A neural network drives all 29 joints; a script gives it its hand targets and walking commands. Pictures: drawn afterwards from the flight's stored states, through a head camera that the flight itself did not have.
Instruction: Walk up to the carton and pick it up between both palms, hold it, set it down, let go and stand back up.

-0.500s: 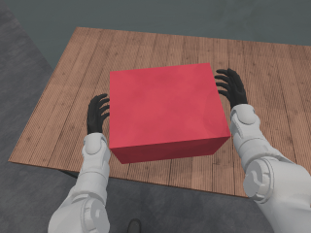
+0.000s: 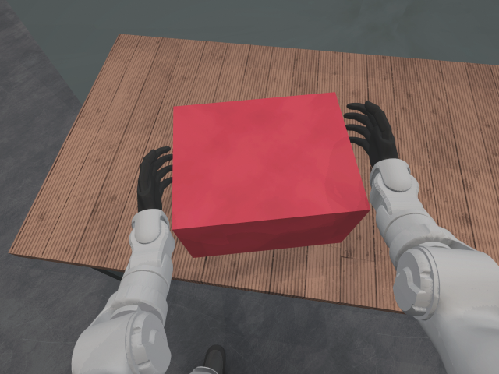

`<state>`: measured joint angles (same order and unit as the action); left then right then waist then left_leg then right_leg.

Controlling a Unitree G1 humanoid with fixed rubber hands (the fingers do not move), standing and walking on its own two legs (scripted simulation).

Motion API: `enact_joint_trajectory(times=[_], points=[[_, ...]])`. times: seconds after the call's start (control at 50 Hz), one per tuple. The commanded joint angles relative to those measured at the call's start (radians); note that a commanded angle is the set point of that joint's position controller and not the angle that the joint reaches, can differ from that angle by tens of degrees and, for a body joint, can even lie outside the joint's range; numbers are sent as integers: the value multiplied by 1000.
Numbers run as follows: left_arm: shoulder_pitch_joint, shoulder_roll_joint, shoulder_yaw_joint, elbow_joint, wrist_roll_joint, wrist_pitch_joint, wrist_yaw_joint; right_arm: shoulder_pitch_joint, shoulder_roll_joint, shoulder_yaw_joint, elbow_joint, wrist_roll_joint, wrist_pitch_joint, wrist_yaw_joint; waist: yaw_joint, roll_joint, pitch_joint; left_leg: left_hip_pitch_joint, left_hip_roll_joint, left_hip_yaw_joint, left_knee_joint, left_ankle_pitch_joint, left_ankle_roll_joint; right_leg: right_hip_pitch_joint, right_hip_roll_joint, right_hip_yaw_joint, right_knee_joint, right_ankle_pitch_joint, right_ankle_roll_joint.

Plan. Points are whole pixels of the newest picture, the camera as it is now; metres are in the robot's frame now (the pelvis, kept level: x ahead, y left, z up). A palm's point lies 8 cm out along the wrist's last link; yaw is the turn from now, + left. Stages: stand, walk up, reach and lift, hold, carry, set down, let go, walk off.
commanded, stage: set down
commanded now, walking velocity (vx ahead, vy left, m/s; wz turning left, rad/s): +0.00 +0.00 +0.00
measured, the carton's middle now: (261, 178) +0.46 +0.07 -0.04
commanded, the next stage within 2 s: none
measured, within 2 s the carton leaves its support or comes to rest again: neither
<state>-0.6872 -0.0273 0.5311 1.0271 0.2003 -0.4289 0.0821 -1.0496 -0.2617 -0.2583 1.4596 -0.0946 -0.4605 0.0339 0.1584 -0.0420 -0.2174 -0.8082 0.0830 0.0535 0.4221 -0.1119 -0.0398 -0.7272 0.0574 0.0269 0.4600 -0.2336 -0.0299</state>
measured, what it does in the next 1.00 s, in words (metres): shifts its weight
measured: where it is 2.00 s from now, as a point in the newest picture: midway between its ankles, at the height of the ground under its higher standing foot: outside the picture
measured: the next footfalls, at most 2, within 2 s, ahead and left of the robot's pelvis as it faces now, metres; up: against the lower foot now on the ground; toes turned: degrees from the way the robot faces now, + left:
none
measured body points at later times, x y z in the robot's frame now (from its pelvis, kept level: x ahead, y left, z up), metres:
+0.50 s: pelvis -0.05 +0.02 -0.03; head +0.11 -0.01 +0.39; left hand +0.35 +0.29 -0.02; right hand +0.48 -0.14 -0.02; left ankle +0.02 +0.15 -0.73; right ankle -0.04 -0.10 -0.73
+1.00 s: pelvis -0.06 +0.01 -0.03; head +0.05 +0.01 +0.40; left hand +0.29 +0.28 -0.03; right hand +0.43 -0.16 +0.00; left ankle +0.02 +0.15 -0.73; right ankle -0.05 -0.10 -0.73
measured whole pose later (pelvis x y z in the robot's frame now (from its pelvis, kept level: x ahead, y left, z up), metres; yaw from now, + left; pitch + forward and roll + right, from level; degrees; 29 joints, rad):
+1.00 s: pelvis -0.06 +0.01 -0.03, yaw +2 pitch +24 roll -2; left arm -0.52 0.14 0.05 0.80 -0.22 -0.21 0.18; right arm -0.84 -0.50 0.19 1.31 0.50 -0.37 0.20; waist 0.19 0.00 -0.22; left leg -1.00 0.08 -0.01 0.76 -0.19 -0.03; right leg -0.89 0.05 -0.04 0.79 -0.33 -0.03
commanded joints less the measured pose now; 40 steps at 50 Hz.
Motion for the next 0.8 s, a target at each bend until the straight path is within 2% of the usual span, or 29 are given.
enact_joint_trajectory(times=[0.0,0.06,0.08,0.12,0.14,0.16,0.24,0.28,0.3,0.34,0.36,0.4,0.42,0.44,0.46,0.48,0.5,0.52,0.54,0.56,0.58,0.64,0.66,0.68,0.7,0.72,0.74,0.76,0.78], points=[[-246,94,-159,23,-90,1,4,-250,22,228,-31,150,-10,23,76,-89,-660,271,-50,79,146,485,25,323,-25,-53,87,664,83],[-295,148,-180,7,-141,-12,23,-295,-55,274,24,230,-7,22,103,-49,-708,307,-47,65,164,504,11,269,-14,-47,78,583,72],[-303,170,-193,1,-156,-17,32,-283,-99,286,28,262,-6,22,93,-30,-719,330,-49,63,175,512,1,239,-2,-56,72,554,64],[-338,258,-211,-3,-212,-34,52,-337,-177,314,-26,331,-23,20,103,-23,-824,328,-48,67,220,541,-19,208,11,-58,101,544,61],[-317,251,-222,3,-233,-43,52,-328,-176,348,-42,364,-33,21,104,-59,-832,320,-48,63,238,557,-17,213,14,-46,109,574,63],[-403,251,-267,-24,-274,-58,57,-390,-175,334,-76,364,-35,21,90,-64,-915,303,-44,56,248,538,-19,184,11,-52,119,563,72],[-402,272,-311,-70,-307,-58,59,-412,-269,361,-58,422,-49,31,57,-10,-932,342,-47,48,291,539,-41,114,21,-69,135,504,58],[-392,283,-348,-49,-351,-37,53,-419,-316,358,-73,435,-33,35,47,-46,-968,322,-51,56,298,479,-31,77,30,-62,135,455,57],[-386,282,-372,-66,-367,-31,45,-425,-315,399,-144,469,-39,31,44,-47,-939,323,-50,50,311,478,-33,96,21,-61,148,486,60],[-344,310,-361,13,-396,-14,29,-415,-336,432,-173,479,-34,39,50,-105,-929,270,-56,51,312,413,-22,103,31,-71,165,456,77],[-328,305,-393,36,-407,1,24,-402,-364,403,-157,472,-29,43,17,-112,-916,273,-56,48,307,394,-23,97,35,-81,161,443,72],[-407,315,-400,178,-434,35,19,-457,-369,432,-71,477,17,53,30,-160,-797,190,-52,47,282,225,-12,45,33,-85,166,229,76],[-430,296,-429,70,-460,36,21,-454,-381,451,-99,504,25,62,19,-138,-830,211,-51,52,285,235,-12,29,34,-88,162,187,61],[-343,294,-434,81,-458,47,13,-406,-379,456,-93,513,31,72,24,-157,-812,247,-43,41,291,257,-6,32,30,-92,166,212,63],[-425,331,-436,97,-470,53,19,-443,-398,425,-106,503,46,70,18,-173,-801,223,-48,42,276,179,4,21,32,-88,145,132,67],[-420,322,-448,106,-499,51,26,-449,-404,450,-125,515,57,77,40,-184,-809,223,-47,52,290,189,-3,3,33,-92,164,117,64],[-390,327,-458,24,-520,58,29,-398,-412,459,-177,524,70,91,50,-197,-839,249,-43,52,305,210,1,10,35,-92,174,129,65],[-329,317,-482,7,-511,66,35,-353,-421,466,-171,552,66,101,33,-164,-834,267,-44,36,322,237,-3,10,40,-96,190,163,54],[-394,339,-465,14,-500,60,42,-384,-406,472,-137,558,79,112,65,-150,-819,270,-43,37,319,215,-4,-15,33,-92,183,115,56],[-404,343,-433,-6,-499,59,52,-387,-411,461,-150,539,77,116,71,-158,-862,252,-44,39,314,229,-5,-20,36,-89,191,126,65],[-349,353,-437,-78,-500,66,52,-344,-415,459,-215,566,75,112,62,-159,-890,277,-42,28,346,284,-8,9,42,-89,219,182,61],[-271,300,-450,-214,-450,87,69,-258,-441,462,-167,596,62,141,52,-74,-883,396,-32,-16,359,381,-28,-24,49,-93,225,237,49],[-353,322,-458,-249,-444,89,75,-306,-454,447,-190,601,72,148,53,-51,-900,387,-30,-23,359,303,-26,-53,47,-87,211,155,42],[-259,294,-463,-240,-426,108,78,-248,-456,458,-148,609,76,159,58,-49,-812,413,-27,-28,351,320,-32,-52,47,-102,219,178,38],[-213,285,-456,-312,-422,117,79,-214,-450,459,-212,617,73,160,46,-48,-814,429,-29,-40,344,332,-27,-35,49,-98,200,196,39],[-221,296,-437,-230,-413,135,80,-231,-470,436,-179,584,76,164,65,-75,-773,384,-26,-39,332,253,-20,-67,39,-86,199,123,46],[-206,290,-445,-289,-418,140,76,-208,-467,455,-199,612,72,166,38,-89,-747,401,-27,-39,347,278,-18,-37,45,-85,213,157,45],[-142,267,-451,-309,-407,154,82,-178,-483,450,-203,606,61,174,51,-67,-713,411,-26,-53,335,259,-24,-33,39,-93,219,155,42],[-148,284,-458,-341,-395,155,76,-168,-473,421,-226,611,51,168,29,-52,-728,407,-34,-53,339,253,-18,-28,38,-89,211,157,41]])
